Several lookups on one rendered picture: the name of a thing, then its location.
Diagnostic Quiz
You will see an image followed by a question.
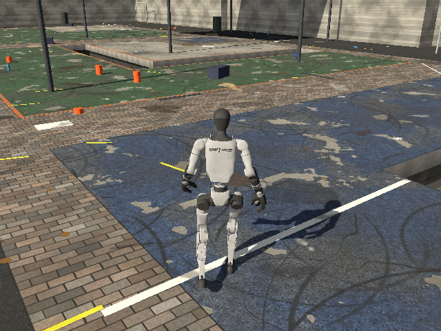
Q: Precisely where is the left robot upper arm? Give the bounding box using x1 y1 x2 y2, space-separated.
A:
186 138 207 175

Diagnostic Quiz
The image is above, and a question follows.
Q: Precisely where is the robot left forearm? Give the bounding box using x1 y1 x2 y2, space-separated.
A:
182 164 193 185

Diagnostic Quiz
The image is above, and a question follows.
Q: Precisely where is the right robot upper arm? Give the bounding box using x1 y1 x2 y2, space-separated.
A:
236 139 255 177

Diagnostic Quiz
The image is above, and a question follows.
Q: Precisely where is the robot right forearm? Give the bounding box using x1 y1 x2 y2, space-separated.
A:
249 166 264 197

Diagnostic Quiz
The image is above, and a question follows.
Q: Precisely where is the robot left thigh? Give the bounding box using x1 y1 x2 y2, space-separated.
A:
196 193 211 243

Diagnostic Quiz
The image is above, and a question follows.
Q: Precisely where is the robot left hand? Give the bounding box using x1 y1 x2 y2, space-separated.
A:
181 181 197 193

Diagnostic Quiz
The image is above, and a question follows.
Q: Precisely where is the robot right hand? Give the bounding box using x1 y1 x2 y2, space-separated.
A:
251 194 267 212

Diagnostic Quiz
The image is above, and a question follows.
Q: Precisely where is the robot left foot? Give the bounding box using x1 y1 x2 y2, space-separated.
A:
196 276 207 288

